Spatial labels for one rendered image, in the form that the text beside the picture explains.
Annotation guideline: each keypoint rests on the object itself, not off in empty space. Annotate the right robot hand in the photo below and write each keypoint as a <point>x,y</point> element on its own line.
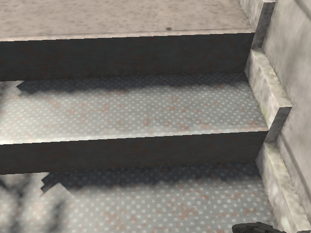
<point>254,227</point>

